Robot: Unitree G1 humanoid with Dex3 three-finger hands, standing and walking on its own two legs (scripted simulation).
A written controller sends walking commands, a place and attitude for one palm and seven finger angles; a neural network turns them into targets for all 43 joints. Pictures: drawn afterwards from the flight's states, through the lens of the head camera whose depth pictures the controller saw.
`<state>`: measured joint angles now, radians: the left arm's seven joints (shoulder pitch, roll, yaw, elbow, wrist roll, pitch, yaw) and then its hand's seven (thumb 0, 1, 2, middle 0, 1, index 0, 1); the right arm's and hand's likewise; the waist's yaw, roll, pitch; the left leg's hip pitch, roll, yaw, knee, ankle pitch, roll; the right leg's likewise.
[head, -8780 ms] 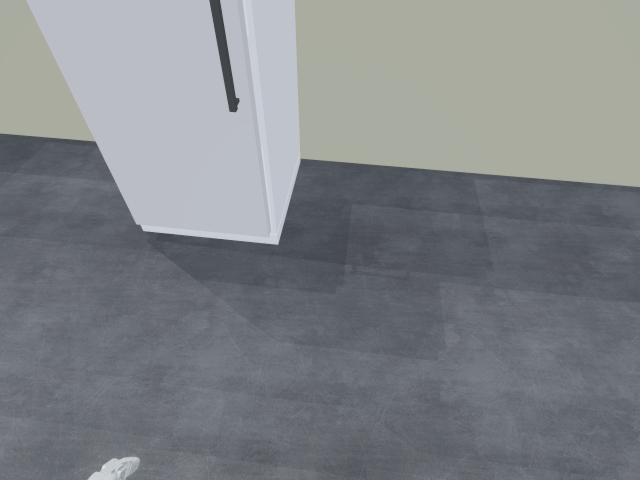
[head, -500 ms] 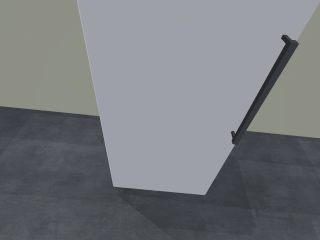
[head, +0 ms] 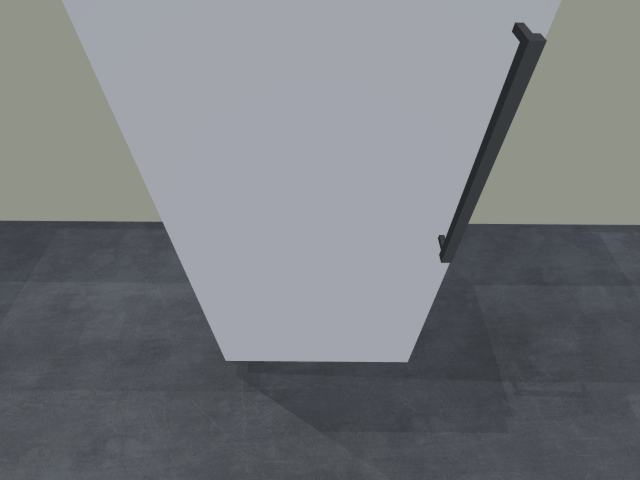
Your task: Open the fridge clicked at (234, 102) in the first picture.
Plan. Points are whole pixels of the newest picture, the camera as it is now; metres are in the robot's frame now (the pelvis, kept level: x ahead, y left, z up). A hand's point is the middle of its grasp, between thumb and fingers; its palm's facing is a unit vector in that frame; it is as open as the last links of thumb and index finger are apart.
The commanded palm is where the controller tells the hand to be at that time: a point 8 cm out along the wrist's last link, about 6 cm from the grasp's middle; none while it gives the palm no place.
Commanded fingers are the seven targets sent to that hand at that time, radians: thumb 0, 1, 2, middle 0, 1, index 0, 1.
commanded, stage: come to a stop and stand still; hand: right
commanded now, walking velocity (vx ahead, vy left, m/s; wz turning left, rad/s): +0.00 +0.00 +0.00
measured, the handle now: (474, 168) +0.52 -0.22 +0.10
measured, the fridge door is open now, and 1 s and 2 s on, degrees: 0 0 0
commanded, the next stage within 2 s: look again from close up in 0.42 s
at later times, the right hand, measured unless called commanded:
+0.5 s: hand out of the picture +0.05 -0.20 -0.17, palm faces +0.02 +0.98 -0.21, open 7.3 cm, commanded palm none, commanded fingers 0.00 -0.90 -0.90 0.20 0.30 0.20 0.30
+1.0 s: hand out of the picture +0.00 -0.20 -0.17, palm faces +0.01 +0.98 -0.19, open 7.3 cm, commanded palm none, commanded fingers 0.00 -0.90 -0.90 0.20 0.30 0.20 0.30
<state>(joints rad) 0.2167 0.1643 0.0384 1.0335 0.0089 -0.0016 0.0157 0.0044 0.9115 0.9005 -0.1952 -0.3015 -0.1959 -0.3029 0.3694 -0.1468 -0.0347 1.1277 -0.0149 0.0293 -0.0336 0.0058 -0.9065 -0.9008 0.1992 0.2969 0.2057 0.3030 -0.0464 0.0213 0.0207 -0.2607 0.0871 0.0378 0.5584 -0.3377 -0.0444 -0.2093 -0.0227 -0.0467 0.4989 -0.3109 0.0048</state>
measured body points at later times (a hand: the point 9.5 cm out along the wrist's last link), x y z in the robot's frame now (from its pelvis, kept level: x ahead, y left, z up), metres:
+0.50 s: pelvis +0.01 -0.02 +0.01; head +0.02 -0.02 +0.46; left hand +0.00 +0.21 -0.15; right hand +0.05 -0.25 -0.15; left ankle +0.00 +0.11 -0.73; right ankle -0.02 -0.12 -0.73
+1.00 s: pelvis -0.03 -0.02 +0.00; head -0.05 -0.03 +0.45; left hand +0.02 +0.21 -0.14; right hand +0.00 -0.25 -0.16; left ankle +0.00 +0.11 -0.73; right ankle -0.02 -0.12 -0.73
